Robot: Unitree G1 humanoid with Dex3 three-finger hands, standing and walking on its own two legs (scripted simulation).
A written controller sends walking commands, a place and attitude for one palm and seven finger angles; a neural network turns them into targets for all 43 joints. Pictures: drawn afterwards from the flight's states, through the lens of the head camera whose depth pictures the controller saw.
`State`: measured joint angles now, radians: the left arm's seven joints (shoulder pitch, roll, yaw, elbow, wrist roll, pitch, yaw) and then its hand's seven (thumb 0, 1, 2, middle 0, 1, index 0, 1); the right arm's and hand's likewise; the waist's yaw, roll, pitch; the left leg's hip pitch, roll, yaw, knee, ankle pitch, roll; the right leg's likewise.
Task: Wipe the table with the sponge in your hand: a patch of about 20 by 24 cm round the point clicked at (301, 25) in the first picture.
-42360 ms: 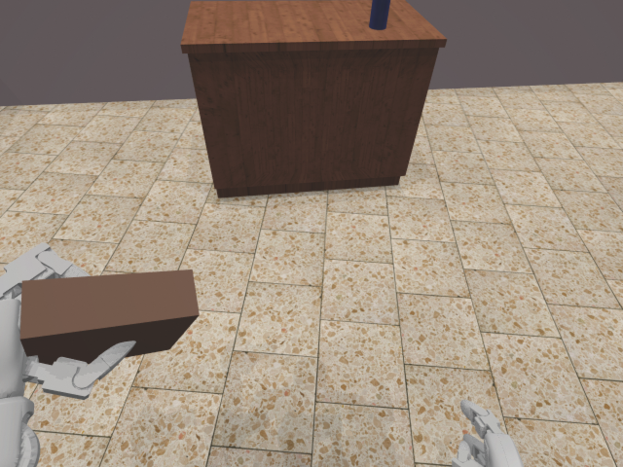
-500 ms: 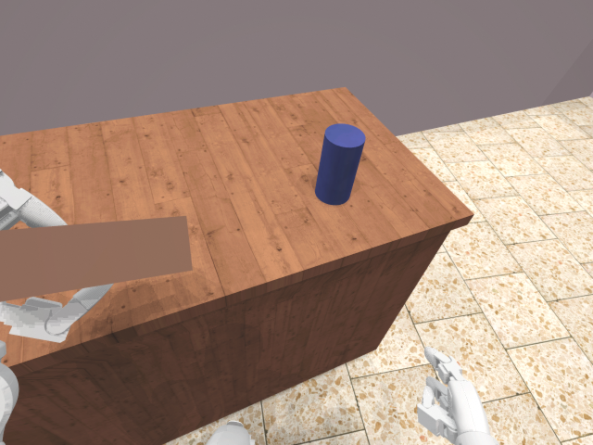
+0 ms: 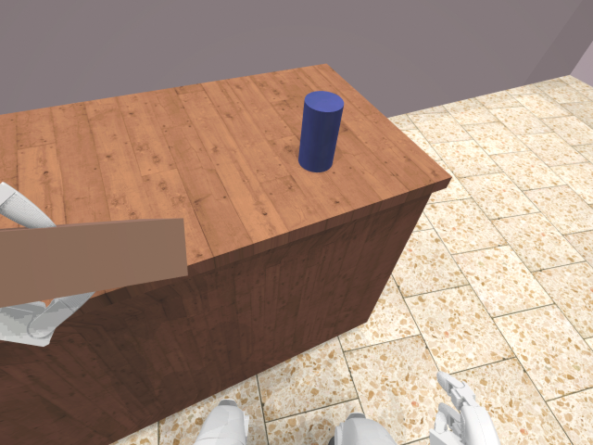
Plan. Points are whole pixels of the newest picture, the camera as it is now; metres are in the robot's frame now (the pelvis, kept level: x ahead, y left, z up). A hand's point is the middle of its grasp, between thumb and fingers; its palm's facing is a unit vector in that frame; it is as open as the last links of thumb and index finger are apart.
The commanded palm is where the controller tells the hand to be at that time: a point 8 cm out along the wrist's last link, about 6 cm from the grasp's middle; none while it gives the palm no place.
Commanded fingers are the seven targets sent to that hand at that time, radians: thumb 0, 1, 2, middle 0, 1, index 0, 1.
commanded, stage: step back with the hand held close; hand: left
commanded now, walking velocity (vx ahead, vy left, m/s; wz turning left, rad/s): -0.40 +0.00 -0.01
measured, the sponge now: (110, 248) +0.24 +0.19 +0.21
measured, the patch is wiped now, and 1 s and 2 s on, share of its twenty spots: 1.00 1.00 1.00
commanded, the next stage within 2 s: stop stepping back and stand still in 0.22 s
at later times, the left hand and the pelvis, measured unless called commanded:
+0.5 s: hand out of the picture +0.06 +0.20 +0.27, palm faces +0.45 -0.85 -0.27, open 8.9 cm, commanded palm +0.02 +0.25 +0.25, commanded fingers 0.00 0.10 1.30 -1.20 -1.60 -1.20 -1.60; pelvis -0.15 -0.03 +0.02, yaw -1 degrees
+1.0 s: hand out of the picture -0.07 +0.19 +0.25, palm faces +0.48 -0.80 -0.37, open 8.9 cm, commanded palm -0.12 +0.23 +0.25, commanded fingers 0.00 0.10 1.30 -1.20 -1.60 -1.20 -1.60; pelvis -0.28 -0.05 +0.03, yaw +0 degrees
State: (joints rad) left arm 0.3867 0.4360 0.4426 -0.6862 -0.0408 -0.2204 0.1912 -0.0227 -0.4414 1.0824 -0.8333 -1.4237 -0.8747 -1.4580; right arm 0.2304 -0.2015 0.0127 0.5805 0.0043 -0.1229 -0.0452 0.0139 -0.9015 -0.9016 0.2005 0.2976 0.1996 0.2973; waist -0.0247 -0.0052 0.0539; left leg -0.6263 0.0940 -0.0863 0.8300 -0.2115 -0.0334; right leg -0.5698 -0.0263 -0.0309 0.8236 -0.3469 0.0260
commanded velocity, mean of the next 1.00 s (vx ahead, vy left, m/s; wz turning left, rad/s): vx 0.09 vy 0.03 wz -0.01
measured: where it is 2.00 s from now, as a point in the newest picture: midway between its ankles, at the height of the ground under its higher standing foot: outside the picture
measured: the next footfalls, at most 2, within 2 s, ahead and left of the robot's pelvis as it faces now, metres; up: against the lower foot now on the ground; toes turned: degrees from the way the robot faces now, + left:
left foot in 0.20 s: +0.06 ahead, +0.12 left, +0.00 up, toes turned +4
right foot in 0.50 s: -0.13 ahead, -0.15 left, +0.00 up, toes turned -4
